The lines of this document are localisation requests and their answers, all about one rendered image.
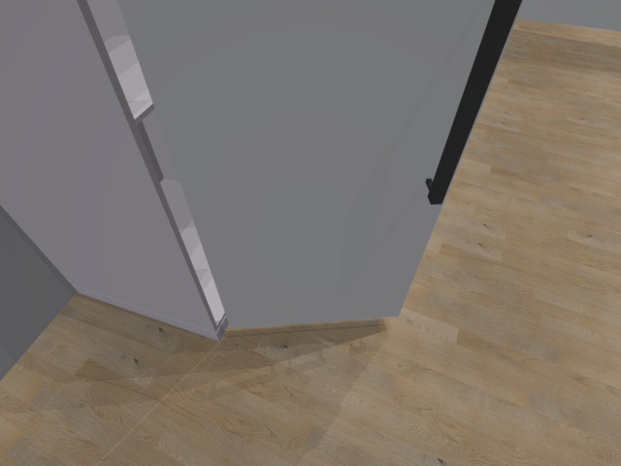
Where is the fridge door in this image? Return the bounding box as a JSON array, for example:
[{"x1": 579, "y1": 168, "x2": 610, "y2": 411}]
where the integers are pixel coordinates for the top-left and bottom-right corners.
[{"x1": 117, "y1": 0, "x2": 524, "y2": 329}]

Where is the handle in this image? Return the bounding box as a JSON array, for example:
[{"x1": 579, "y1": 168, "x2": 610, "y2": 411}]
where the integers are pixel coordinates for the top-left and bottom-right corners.
[{"x1": 426, "y1": 0, "x2": 522, "y2": 205}]

